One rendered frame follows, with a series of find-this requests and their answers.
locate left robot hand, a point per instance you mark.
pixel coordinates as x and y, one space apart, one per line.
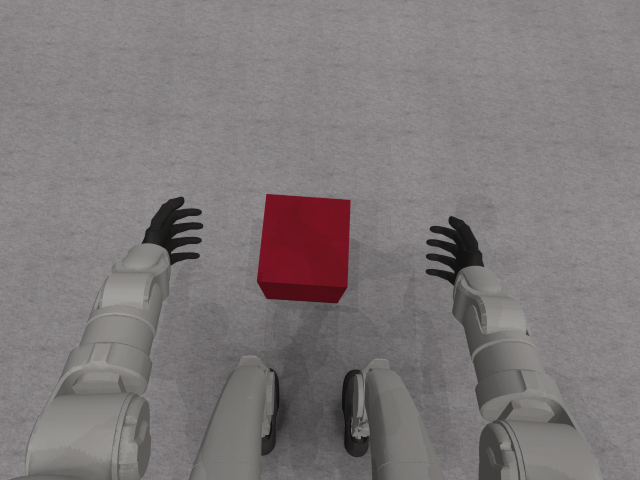
162 229

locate right robot upper arm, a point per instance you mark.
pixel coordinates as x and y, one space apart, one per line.
527 450

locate right robot hand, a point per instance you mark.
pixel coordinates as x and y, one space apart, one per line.
466 251

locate left robot forearm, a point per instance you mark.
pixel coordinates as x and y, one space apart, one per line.
113 355

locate right robot shin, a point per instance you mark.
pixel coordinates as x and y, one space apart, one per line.
359 428

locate right robot forearm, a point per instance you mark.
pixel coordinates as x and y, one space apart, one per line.
512 383

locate carton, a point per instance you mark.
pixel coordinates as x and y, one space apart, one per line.
304 248

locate left robot upper arm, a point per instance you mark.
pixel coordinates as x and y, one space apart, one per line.
104 436

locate left robot foot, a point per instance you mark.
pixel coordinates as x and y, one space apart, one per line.
268 441

